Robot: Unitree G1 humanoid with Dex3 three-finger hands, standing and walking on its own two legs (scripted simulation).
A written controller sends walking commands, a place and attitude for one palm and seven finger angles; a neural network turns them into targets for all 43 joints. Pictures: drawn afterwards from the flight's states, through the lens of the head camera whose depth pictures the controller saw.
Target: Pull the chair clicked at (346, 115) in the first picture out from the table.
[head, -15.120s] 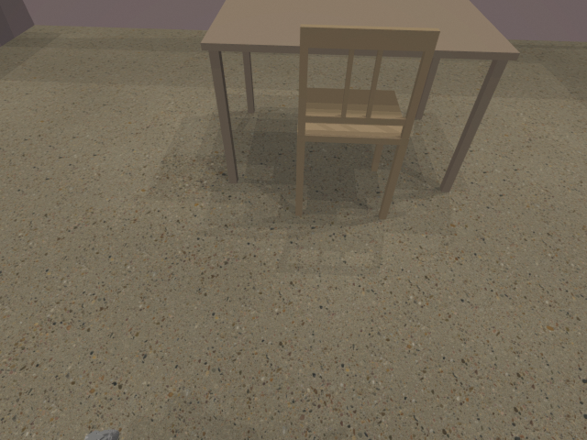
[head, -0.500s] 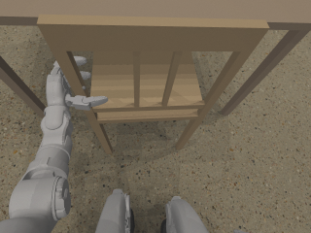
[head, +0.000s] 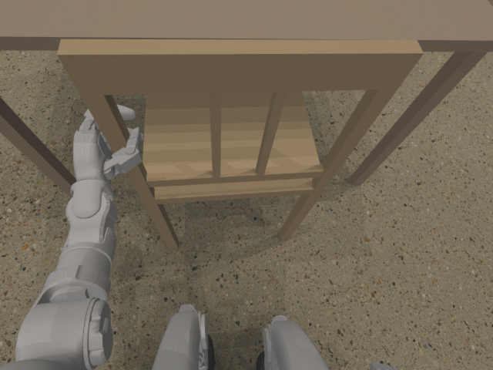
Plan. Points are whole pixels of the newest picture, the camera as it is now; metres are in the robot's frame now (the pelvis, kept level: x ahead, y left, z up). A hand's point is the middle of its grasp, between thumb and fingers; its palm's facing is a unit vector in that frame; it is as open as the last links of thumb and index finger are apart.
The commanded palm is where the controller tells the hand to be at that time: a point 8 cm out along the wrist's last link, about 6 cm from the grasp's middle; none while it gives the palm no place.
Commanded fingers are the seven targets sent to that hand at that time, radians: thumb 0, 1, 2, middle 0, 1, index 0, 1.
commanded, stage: hook a spindle and tug to test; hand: left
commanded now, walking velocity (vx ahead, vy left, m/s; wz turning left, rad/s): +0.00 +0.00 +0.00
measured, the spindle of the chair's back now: (215, 139) +0.49 +0.04 +0.01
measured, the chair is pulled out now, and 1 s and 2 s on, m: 0.00 0.04 0.13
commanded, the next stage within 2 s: step backward, pulling the chair out in 0.44 s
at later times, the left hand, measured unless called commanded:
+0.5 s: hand (134, 167) +0.42 +0.17 +0.03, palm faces +0.09 -1.00 -0.02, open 5.8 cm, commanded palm +0.40 +0.21 +0.03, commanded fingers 0.00 0.90 0.90 -0.50 -1.45 -0.50 -1.45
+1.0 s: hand (137, 179) +0.40 +0.15 +0.04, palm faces +0.06 -0.99 -0.14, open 5.9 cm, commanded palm +0.37 +0.20 +0.04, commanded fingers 0.00 0.90 0.90 -0.50 -1.45 -0.50 -1.45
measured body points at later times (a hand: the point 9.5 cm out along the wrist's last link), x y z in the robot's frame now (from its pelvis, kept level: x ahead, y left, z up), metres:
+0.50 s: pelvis +0.01 +0.00 +0.01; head +0.14 +0.01 +0.44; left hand +0.41 +0.22 +0.03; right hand +0.12 -0.26 -0.11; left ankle +0.05 +0.08 -0.62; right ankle -0.01 -0.12 -0.62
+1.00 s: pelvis +0.01 +0.01 +0.10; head +0.11 +0.02 +0.54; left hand +0.39 +0.21 +0.05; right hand +0.07 -0.27 -0.02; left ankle +0.05 +0.08 -0.62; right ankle -0.01 -0.12 -0.62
